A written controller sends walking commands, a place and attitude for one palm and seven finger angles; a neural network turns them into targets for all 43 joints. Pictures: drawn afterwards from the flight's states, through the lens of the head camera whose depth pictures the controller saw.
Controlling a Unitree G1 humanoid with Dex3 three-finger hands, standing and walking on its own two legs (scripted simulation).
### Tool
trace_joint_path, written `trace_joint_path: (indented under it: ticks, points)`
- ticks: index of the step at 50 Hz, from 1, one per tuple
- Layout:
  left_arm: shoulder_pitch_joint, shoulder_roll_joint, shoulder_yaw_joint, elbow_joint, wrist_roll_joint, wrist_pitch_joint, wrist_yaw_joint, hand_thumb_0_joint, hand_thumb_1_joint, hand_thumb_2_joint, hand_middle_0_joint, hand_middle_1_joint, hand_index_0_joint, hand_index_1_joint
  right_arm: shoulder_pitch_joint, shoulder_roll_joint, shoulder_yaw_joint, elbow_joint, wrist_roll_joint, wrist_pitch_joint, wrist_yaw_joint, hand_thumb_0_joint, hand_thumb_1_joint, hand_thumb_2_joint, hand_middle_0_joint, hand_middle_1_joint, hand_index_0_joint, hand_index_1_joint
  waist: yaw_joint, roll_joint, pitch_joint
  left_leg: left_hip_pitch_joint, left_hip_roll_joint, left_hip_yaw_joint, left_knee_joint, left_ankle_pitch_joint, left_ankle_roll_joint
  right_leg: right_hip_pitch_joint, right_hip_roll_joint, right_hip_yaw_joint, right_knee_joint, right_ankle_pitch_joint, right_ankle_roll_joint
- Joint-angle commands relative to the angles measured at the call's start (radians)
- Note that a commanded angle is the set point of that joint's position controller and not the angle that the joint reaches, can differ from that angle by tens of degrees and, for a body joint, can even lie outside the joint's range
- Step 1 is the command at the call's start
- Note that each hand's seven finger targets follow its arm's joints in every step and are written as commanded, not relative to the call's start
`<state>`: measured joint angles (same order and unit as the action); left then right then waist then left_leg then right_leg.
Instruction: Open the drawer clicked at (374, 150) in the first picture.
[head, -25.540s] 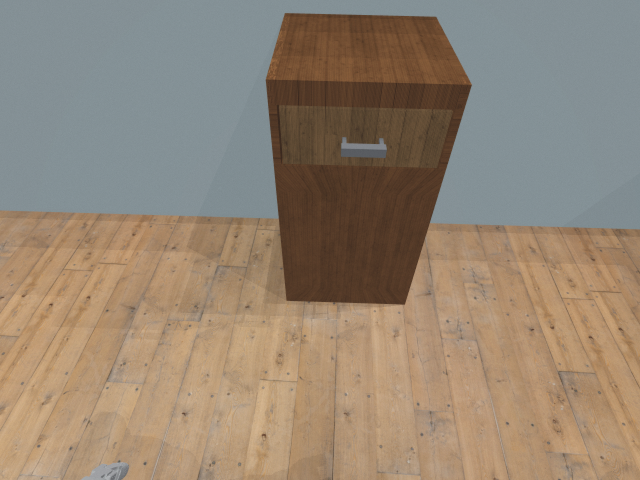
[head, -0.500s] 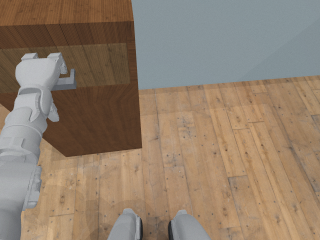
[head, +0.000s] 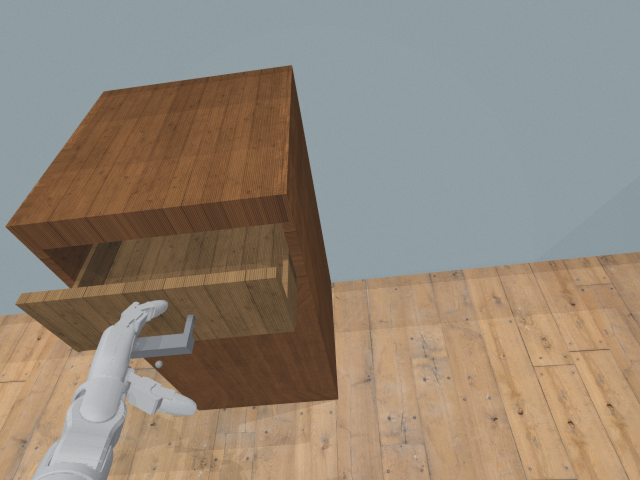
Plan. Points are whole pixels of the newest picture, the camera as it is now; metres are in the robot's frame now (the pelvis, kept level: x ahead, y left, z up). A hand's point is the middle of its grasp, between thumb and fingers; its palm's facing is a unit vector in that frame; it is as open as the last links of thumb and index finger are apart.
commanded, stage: relax the arm and regain balance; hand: left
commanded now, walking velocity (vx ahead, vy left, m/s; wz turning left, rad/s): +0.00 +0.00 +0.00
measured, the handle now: (160, 334) +0.34 +0.29 -0.05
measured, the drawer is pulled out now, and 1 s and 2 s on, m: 0.11 0.20 0.21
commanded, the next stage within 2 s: stand and wait in 0.92 s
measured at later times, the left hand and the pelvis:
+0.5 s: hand (146, 426) +0.19 +0.23 +0.00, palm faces +0.11 -0.84 -0.54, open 15.2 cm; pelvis -0.05 -0.02 +0.00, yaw +2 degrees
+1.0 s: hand (144, 437) +0.18 +0.23 +0.00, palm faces +0.13 -0.86 -0.50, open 15.4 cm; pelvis -0.08 +0.00 +0.00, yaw +2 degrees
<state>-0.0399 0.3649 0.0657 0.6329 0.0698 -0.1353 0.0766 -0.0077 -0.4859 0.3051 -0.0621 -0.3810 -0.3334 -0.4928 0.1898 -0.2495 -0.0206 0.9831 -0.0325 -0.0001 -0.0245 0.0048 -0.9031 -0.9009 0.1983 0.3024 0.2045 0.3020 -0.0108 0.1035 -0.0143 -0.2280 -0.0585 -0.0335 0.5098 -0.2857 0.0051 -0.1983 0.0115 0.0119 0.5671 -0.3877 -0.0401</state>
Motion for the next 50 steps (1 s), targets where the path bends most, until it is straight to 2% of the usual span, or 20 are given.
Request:
trace_joint_path:
  ticks: [1, 2, 5, 6, 7, 8, 9, 11, 12, 13, 15, 17, 19, 22, 26, 28, 30, 39, 43, 50]
  points:
    - [0.184, 0.090, 0.033, 0.076, -0.036, 0.119, -0.014, 0.000, -0.500, 0.300, -0.150, -0.300, -0.150, -0.300, 0.042, -0.137, -0.048, -0.052, 0.005, -0.025, -0.013, 0.000, -0.900, -0.900, 0.200, 0.300, 0.200, 0.300, 0.020, -0.248, -0.106, 0.025, 0.061, -0.033, 0.027, 0.461, 0.030, 0.217, -0.119, 0.085, -0.030, 1.008, 0.023]
    - [0.173, 0.088, 0.029, 0.072, -0.037, 0.122, -0.016, 0.000, -0.500, 0.300, -0.150, -0.300, -0.150, -0.300, 0.036, -0.135, -0.048, -0.053, 0.006, -0.024, -0.010, 0.000, -0.900, -0.900, 0.200, 0.300, 0.200, 0.300, 0.014, -0.232, -0.112, 0.040, 0.068, -0.041, 0.000, 0.441, 0.031, 0.209, -0.122, 0.079, -0.035, 0.933, 0.017]
    - [0.153, 0.064, 0.010, 0.066, -0.040, 0.129, -0.023, 0.000, -0.500, 0.300, -0.150, -0.300, -0.150, -0.300, 0.008, -0.128, -0.042, -0.052, 0.009, -0.018, 0.002, 0.000, -0.900, -0.900, 0.200, 0.300, 0.200, 0.300, 0.006, -0.146, -0.049, 0.106, 0.101, -0.060, -0.053, 0.463, 0.036, 0.093, -0.101, 0.056, -0.088, 0.601, 0.029]
    - [0.160, 0.064, 0.005, 0.072, -0.040, 0.128, -0.025, 0.000, -0.500, 0.300, -0.150, -0.300, -0.150, -0.300, -0.010, -0.125, -0.039, -0.055, 0.010, -0.014, 0.005, 0.000, -0.900, -0.900, 0.200, 0.300, 0.200, 0.300, 0.010, -0.163, -0.020, 0.101, 0.104, -0.062, -0.064, 0.421, 0.035, 0.072, -0.099, 0.058, -0.121, 0.544, 0.036]
    - [0.171, 0.067, 0.006, 0.076, -0.039, 0.125, -0.028, 0.000, -0.500, 0.300, -0.150, -0.300, -0.150, -0.300, -0.021, -0.123, -0.036, -0.061, 0.011, -0.013, 0.007, 0.000, -0.900, -0.900, 0.200, 0.300, 0.200, 0.300, 0.013, -0.174, -0.001, 0.091, 0.101, -0.062, -0.067, 0.396, 0.033, 0.067, -0.101, 0.066, -0.142, 0.547, 0.042]
    - [0.169, 0.072, 0.007, 0.082, -0.037, 0.123, -0.024, 0.000, -0.500, 0.300, -0.150, -0.300, -0.150, -0.300, -0.017, -0.118, -0.036, -0.066, 0.009, -0.008, 0.005, 0.000, -0.900, -0.900, 0.200, 0.300, 0.200, 0.300, 0.015, -0.247, 0.031, 0.073, 0.101, -0.058, -0.058, 0.390, 0.033, 0.072, -0.099, 0.056, -0.155, 0.598, 0.051]
    - [0.189, 0.076, 0.014, 0.082, -0.037, 0.120, -0.025, 0.000, -0.500, 0.300, -0.150, -0.300, -0.150, -0.300, -0.017, -0.128, -0.035, -0.066, 0.008, -0.007, 0.002, 0.000, -0.900, -0.900, 0.200, 0.300, 0.200, 0.300, 0.020, -0.274, 0.021, 0.062, 0.097, -0.053, -0.041, 0.385, 0.030, 0.087, -0.106, 0.075, -0.154, 0.689, 0.060]
    - [0.204, 0.103, 0.025, 0.086, -0.038, 0.115, -0.024, 0.000, -0.500, 0.300, -0.150, -0.300, -0.150, -0.300, -0.011, -0.147, -0.039, -0.070, 0.006, -0.006, -0.003, 0.000, -0.900, -0.900, 0.200, 0.300, 0.200, 0.300, 0.026, -0.274, 0.005, 0.035, 0.082, -0.042, -0.013, 0.354, 0.025, 0.151, -0.123, 0.088, -0.142, 0.859, 0.066]
    - [0.206, 0.112, 0.028, 0.087, -0.039, 0.115, -0.024, 0.000, -0.500, 0.300, -0.150, -0.300, -0.150, -0.300, -0.012, -0.155, -0.039, -0.071, 0.006, -0.004, -0.005, 0.000, -0.900, -0.900, 0.200, 0.300, 0.200, 0.300, 0.028, -0.261, 0.001, 0.015, 0.078, -0.037, -0.006, 0.291, 0.022, 0.176, -0.133, 0.098, -0.141, 0.884, 0.061]
    - [0.190, 0.116, 0.025, 0.087, -0.039, 0.118, -0.023, 0.000, -0.500, 0.300, -0.150, -0.300, -0.150, -0.300, -0.002, -0.151, -0.039, -0.073, 0.007, -0.001, -0.004, 0.000, -0.900, -0.900, 0.200, 0.300, 0.200, 0.300, 0.023, -0.241, 0.013, 0.003, 0.078, -0.033, -0.013, 0.248, 0.022, 0.183, -0.137, 0.094, -0.146, 0.841, 0.056]
    - [0.169, 0.108, 0.014, 0.087, -0.044, 0.126, -0.032, 0.000, -0.500, 0.300, -0.150, -0.300, -0.150, -0.300, 0.000, -0.152, -0.033, -0.065, 0.007, 0.002, 0.003, 0.000, -0.900, -0.900, 0.200, 0.300, 0.200, 0.300, 0.011, -0.180, 0.034, 0.034, 0.091, -0.044, -0.045, 0.231, 0.020, 0.106, -0.139, 0.095, -0.175, 0.625, 0.047]
    - [0.158, 0.092, 0.001, 0.090, -0.046, 0.128, -0.037, 0.000, -0.500, 0.300, -0.150, -0.300, -0.150, -0.300, 0.001, -0.148, -0.026, -0.065, 0.006, 0.007, 0.010, 0.000, -0.900, -0.900, 0.200, 0.300, 0.200, 0.300, 0.006, -0.175, 0.075, 0.056, 0.105, -0.060, -0.072, 0.222, 0.019, 0.030, -0.123, 0.089, -0.219, 0.406, 0.050]
    - [0.161, 0.082, -0.003, 0.096, -0.045, 0.129, -0.040, 0.000, -0.500, 0.300, -0.150, -0.300, -0.150, -0.300, 0.020, -0.147, -0.022, -0.063, 0.005, 0.013, 0.013, 0.000, -0.900, -0.900, 0.200, 0.300, 0.200, 0.300, 0.008, -0.202, 0.112, 0.044, 0.110, -0.067, -0.074, 0.188, 0.019, -0.010, -0.119, 0.095, -0.261, 0.261, 0.053]
    - [0.155, 0.094, -0.002, 0.109, -0.046, 0.126, -0.039, 0.000, -0.500, 0.300, -0.150, -0.300, -0.150, -0.300, 0.043, -0.150, -0.021, -0.050, 0.003, 0.013, 0.016, 0.000, -0.900, -0.900, 0.200, 0.300, 0.200, 0.300, 0.008, -0.208, 0.111, 0.043, 0.104, -0.061, -0.060, 0.183, 0.012, -0.007, -0.131, 0.111, -0.280, 0.241, 0.049]
    - [0.146, 0.069, -0.013, 0.116, -0.046, 0.135, -0.042, 0.000, -0.500, 0.300, -0.150, -0.300, -0.150, -0.300, 0.084, -0.136, -0.013, -0.028, 0.002, 0.017, 0.024, 0.000, -0.900, -0.900, 0.200, 0.300, 0.200, 0.300, 0.005, -0.204, 0.152, 0.022, 0.108, -0.084, -0.084, 0.111, 0.016, -0.065, -0.116, 0.110, -0.309, -0.023, 0.029]
    - [0.142, 0.050, -0.018, 0.122, -0.045, 0.137, -0.041, 0.000, -0.500, 0.300, -0.150, -0.300, -0.150, -0.300, 0.110, -0.118, -0.010, -0.018, 0.001, 0.015, 0.026, 0.000, -0.900, -0.900, 0.200, 0.300, 0.200, 0.300, 0.003, -0.201, 0.179, -0.004, 0.117, -0.105, -0.111, 0.109, 0.021, -0.070, -0.103, 0.090, -0.296, -0.061, 0.013]
    - [0.157, 0.039, -0.020, 0.123, -0.046, 0.141, -0.043, 0.000, -0.500, 0.300, -0.150, -0.300, -0.150, -0.300, 0.119, -0.112, -0.007, -0.007, -0.003, 0.017, 0.028, 0.000, -0.900, -0.900, 0.200, 0.300, 0.200, 0.300, 0.008, -0.194, 0.186, -0.036, 0.111, -0.117, -0.121, 0.030, 0.022, -0.085, -0.100, 0.105, -0.292, -0.127, 0.001]
    - [0.198, -0.013, -0.018, 0.119, -0.046, 0.145, -0.037, 0.000, -0.500, 0.300, -0.150, -0.300, -0.150, -0.300, 0.188, -0.042, -0.003, 0.030, -0.002, 0.013, 0.026, 0.000, -0.900, -0.900, 0.200, 0.300, 0.200, 0.300, 0.013, -0.180, 0.166, -0.102, 0.119, -0.171, -0.173, 0.021, 0.036, -0.040, -0.068, 0.080, -0.204, -0.060, -0.013]
    - [0.217, -0.028, -0.015, 0.120, -0.044, 0.141, -0.034, 0.000, -0.500, 0.300, -0.150, -0.300, -0.150, -0.300, 0.194, -0.021, -0.006, 0.038, 0.002, 0.011, 0.023, 0.000, -0.900, -0.900, 0.200, 0.300, 0.200, 0.300, 0.015, -0.183, 0.175, -0.108, 0.112, -0.169, -0.174, 0.046, 0.037, -0.044, -0.072, 0.076, -0.200, -0.035, -0.016]
    - [0.237, -0.043, -0.012, 0.107, -0.043, 0.135, -0.031, 0.000, -0.500, 0.300, -0.150, -0.300, -0.150, -0.300, 0.200, -0.002, -0.013, 0.045, 0.005, 0.008, 0.022, 0.000, -0.900, -0.900, 0.200, 0.300, 0.200, 0.300, 0.011, -0.196, 0.134, -0.086, 0.116, -0.170, -0.161, 0.089, 0.041, -0.039, -0.073, 0.082, -0.190, 0.019, -0.012]
